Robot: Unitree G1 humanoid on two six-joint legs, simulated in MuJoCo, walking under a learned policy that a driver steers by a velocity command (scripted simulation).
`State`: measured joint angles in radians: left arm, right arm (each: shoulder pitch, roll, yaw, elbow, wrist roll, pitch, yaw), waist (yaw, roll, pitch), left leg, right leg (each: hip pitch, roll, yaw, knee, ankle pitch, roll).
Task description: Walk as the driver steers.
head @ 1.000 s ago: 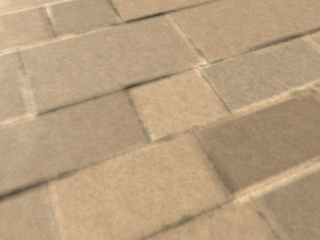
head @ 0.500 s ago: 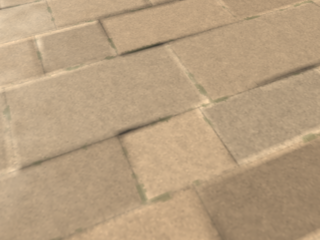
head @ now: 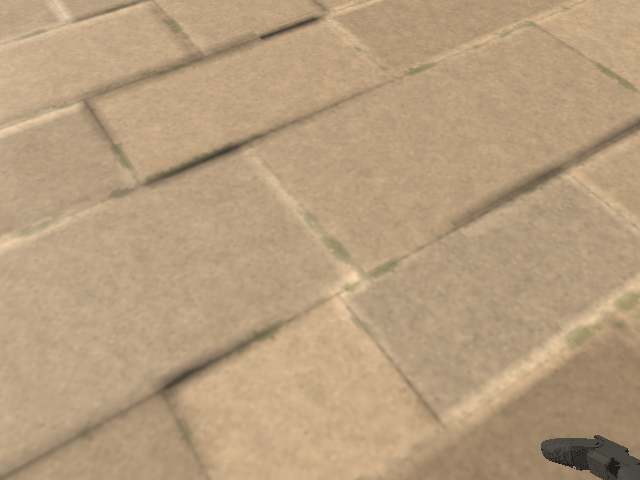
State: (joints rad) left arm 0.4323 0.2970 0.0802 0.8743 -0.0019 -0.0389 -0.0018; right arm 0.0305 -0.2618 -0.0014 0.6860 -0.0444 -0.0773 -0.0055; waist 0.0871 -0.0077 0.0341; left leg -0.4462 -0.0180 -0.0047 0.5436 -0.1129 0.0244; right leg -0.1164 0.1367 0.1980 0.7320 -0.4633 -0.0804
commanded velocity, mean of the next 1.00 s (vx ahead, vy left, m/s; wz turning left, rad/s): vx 0.37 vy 0.00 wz -0.44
